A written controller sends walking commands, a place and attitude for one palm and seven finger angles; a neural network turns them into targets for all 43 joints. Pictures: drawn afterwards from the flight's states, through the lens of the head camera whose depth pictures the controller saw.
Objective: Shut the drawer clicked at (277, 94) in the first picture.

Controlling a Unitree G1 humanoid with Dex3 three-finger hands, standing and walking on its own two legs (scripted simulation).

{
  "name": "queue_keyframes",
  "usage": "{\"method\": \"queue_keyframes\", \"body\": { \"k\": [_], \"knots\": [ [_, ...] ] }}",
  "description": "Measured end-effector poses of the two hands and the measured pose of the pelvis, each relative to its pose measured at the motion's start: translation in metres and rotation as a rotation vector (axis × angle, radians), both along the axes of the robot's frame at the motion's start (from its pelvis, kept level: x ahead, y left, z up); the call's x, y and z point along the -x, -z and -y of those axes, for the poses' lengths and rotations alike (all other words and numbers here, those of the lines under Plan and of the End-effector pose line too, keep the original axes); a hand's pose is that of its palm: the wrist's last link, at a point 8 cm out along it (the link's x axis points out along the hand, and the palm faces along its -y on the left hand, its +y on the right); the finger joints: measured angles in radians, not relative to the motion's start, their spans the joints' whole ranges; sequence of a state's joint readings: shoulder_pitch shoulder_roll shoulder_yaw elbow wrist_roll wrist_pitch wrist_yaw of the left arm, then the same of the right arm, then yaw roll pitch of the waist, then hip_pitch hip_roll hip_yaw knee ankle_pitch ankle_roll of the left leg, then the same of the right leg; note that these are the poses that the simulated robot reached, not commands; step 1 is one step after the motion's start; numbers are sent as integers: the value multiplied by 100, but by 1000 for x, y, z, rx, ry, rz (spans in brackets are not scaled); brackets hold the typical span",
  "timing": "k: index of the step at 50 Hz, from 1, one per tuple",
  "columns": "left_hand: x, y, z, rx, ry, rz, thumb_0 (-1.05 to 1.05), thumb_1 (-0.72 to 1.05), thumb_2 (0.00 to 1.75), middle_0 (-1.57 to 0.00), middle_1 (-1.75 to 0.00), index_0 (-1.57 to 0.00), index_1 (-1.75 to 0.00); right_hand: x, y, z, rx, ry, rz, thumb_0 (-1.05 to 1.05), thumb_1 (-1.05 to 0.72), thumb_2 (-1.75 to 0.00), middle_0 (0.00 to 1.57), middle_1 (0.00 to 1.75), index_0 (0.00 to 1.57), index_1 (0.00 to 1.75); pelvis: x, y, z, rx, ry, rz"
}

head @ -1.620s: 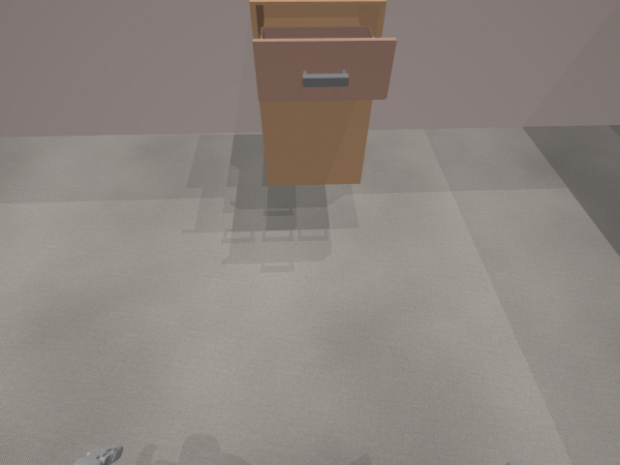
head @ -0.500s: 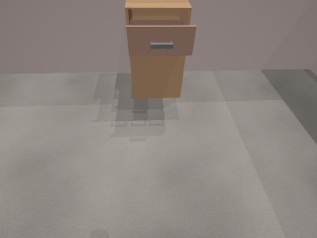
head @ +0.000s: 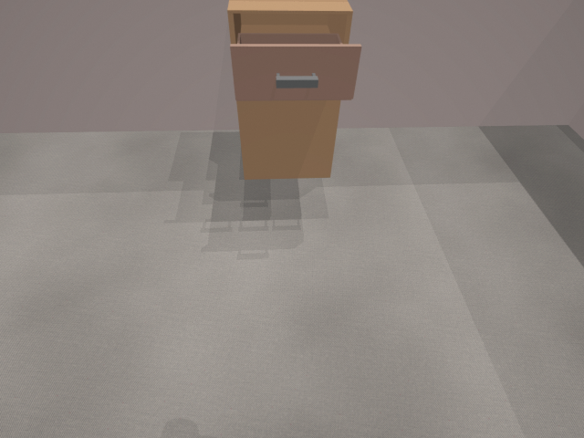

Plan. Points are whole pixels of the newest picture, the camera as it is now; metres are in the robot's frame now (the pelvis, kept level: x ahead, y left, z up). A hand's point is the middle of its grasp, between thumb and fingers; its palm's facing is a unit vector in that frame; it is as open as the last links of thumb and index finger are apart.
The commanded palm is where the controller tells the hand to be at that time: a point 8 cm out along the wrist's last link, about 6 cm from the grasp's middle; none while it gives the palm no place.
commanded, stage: walk to a spot facing it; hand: left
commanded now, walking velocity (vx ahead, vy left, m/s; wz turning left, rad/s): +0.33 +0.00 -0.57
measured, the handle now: (296, 78) +1.16 +0.06 -0.06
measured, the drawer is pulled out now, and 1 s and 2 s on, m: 0.30 0.30 0.30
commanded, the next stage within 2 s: turn to face it in 1.38 s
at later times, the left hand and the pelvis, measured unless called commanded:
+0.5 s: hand out of the picture +0.09 +0.14 -0.17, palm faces -0.13 -0.98 -0.16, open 7.4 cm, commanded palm none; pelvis +0.13 -0.03 +0.00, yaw -13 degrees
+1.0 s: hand (252, 259) +0.50 +0.12 -0.16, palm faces -0.38 -0.90 -0.20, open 7.4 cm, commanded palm none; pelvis +0.34 -0.02 +0.00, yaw -26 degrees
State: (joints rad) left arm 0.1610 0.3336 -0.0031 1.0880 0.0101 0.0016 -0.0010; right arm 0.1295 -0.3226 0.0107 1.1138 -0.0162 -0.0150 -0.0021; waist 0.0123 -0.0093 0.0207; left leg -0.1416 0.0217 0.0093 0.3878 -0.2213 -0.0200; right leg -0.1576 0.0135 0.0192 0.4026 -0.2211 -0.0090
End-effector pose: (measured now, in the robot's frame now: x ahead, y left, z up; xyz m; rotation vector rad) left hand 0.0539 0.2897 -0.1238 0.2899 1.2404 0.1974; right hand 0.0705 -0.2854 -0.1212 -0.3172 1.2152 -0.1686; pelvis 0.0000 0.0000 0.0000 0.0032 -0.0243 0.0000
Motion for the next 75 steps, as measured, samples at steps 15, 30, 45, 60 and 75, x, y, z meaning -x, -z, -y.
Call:
{"method": "queue_keyframes", "body": {
  "k": [15,30,45,60,75],
  "knots": [
    [-23,35,70,116,50,-122,0,91,90,-20,-30,-20,-30,52,47,-20,-128,224,-148,0,-91,-90,20,30,21,30,-61,26,24,3,134,-10],
    [-75,21,88,149,65,-314,0,90,90,-21,-30,-20,-30,-149,13,-22,-156,248,127,1,-91,-90,19,30,20,30,-173,7,21,5,257,-33],
    [-369,25,75,122,295,-43,0,91,90,-20,-30,-19,-30,-191,13,-42,-84,474,86,-2,-95,-90,20,30,21,30,-308,8,9,-16,408,-10],
    [-593,14,261,177,651,135,0,91,90,-20,-30,-20,-30,-134,37,-53,-244,767,-270,0,-91,-90,20,30,20,30,-410,23,97,-28,544,-9],
    [-607,11,281,106,548,-4,-2,94,90,-21,-30,-20,-30,-331,20,100,-152,694,63,0,-92,-90,19,30,20,30,-494,2,172,6,598,-23]
  ]
}}
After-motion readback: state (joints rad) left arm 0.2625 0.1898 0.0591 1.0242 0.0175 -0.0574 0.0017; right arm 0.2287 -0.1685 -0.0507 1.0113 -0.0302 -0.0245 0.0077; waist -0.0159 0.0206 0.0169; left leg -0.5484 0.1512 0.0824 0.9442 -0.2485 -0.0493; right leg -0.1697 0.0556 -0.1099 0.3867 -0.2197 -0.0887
